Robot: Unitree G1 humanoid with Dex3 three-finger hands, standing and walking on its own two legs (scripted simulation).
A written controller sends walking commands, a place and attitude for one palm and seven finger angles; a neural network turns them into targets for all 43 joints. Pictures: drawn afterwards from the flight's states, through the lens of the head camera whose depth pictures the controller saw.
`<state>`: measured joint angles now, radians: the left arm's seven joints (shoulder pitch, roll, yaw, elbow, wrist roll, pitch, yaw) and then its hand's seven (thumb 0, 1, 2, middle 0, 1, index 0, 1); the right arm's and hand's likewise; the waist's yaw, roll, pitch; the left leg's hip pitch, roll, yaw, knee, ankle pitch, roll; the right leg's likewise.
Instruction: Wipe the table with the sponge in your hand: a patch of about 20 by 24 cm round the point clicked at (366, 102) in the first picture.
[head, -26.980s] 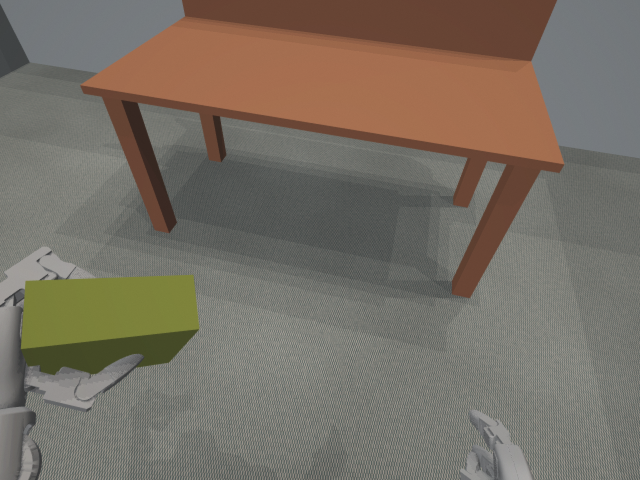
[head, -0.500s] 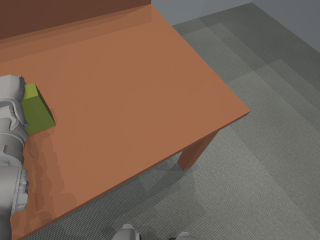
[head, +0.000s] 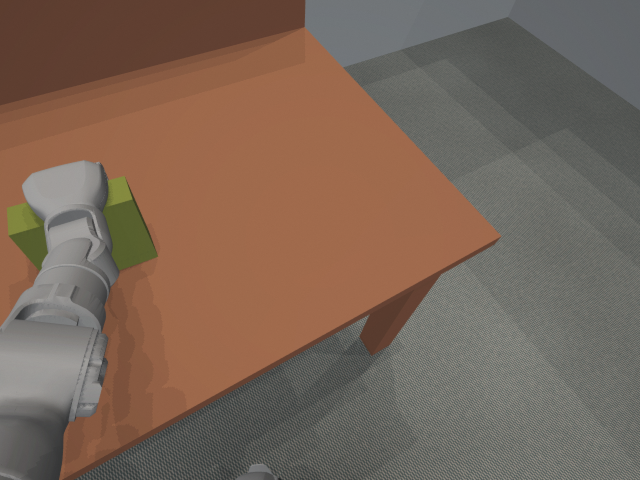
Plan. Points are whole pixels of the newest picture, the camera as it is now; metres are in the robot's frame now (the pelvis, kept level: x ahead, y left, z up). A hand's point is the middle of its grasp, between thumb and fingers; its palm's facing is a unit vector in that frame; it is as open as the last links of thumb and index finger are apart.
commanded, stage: wipe back along the middle lane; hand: left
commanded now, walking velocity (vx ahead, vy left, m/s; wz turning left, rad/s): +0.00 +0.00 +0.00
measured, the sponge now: (96, 244) +0.44 +0.31 -0.03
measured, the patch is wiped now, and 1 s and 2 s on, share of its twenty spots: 0.50 0.55 0.80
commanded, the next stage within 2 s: slide across to the third lane in 1.68 s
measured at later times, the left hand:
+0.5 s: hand (100, 237) +0.42 +0.29 +0.01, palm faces -0.10 -0.01 -1.00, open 9.6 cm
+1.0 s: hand (113, 264) +0.38 +0.26 +0.01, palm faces -0.07 +0.00 -1.00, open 9.6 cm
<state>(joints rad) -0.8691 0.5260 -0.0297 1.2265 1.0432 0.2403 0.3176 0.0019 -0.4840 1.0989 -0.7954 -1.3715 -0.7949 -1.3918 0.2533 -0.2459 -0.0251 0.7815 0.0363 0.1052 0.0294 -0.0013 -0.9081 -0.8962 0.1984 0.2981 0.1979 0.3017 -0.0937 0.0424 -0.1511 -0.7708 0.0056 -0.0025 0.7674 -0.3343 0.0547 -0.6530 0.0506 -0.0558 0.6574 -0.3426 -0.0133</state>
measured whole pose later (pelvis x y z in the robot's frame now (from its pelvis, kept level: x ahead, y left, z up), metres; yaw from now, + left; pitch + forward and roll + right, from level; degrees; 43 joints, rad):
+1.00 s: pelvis +0.00 +0.00 +0.01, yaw +1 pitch +13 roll -2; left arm -0.59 0.31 -0.17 0.96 0.98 0.37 0.40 -0.01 -0.47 1.09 -0.78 -1.39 -0.77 -1.41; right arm 0.18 -0.23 -0.03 0.74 0.07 0.17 0.03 0.00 -0.91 -0.90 0.20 0.30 0.20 0.30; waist 0.00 0.05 -0.17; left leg -0.62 -0.01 0.01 0.71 -0.32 0.05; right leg -0.52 0.04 -0.04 0.63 -0.34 -0.02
